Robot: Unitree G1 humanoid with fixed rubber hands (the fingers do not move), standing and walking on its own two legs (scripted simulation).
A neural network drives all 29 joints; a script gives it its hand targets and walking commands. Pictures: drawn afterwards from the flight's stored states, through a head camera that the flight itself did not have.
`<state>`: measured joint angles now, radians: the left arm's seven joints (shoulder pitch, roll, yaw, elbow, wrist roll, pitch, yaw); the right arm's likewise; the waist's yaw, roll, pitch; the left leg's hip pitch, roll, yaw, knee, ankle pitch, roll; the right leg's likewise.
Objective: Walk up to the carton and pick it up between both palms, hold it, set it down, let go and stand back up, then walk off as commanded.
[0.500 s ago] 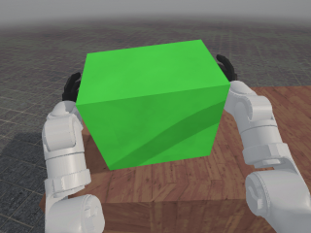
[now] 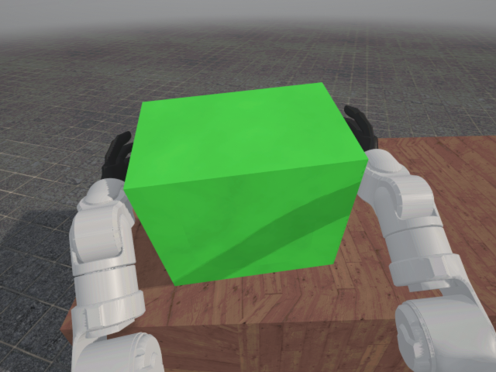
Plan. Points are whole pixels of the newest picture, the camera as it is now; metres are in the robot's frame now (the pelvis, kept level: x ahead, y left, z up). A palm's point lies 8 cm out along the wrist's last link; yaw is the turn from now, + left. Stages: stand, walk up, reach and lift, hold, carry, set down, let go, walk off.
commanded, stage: hold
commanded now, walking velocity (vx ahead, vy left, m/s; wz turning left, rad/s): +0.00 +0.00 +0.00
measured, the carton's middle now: (244, 189) +0.37 +0.01 +0.19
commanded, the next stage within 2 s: none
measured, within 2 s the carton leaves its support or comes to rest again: neither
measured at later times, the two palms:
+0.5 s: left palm (123, 177) +0.36 +0.19 +0.22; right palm (357, 147) +0.38 -0.18 +0.25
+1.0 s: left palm (111, 173) +0.34 +0.19 +0.25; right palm (365, 140) +0.36 -0.17 +0.27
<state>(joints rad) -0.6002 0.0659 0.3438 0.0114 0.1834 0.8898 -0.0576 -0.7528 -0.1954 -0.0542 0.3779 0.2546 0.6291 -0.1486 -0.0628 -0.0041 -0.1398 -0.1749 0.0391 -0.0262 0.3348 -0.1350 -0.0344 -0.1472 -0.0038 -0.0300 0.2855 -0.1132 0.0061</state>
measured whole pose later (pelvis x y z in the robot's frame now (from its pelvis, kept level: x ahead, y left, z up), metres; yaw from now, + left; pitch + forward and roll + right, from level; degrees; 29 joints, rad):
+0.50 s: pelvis +0.00 +0.00 +0.00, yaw +0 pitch -1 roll -1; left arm -0.69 0.07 0.38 0.15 0.22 0.85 -0.07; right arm -0.88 -0.19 -0.10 0.58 0.25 0.58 -0.13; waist -0.06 0.00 -0.13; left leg -0.17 0.04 -0.03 0.33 -0.14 -0.03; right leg -0.15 0.00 -0.03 0.29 -0.12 0.01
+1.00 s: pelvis -0.01 +0.00 +0.00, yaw +0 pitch -2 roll -1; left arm -0.69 0.08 0.38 0.07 0.20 0.90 -0.07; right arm -0.87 -0.19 -0.10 0.49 0.25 0.63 -0.13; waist -0.06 0.00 -0.13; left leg -0.17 0.04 -0.03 0.33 -0.12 -0.03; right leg -0.15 0.00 -0.03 0.29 -0.10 0.01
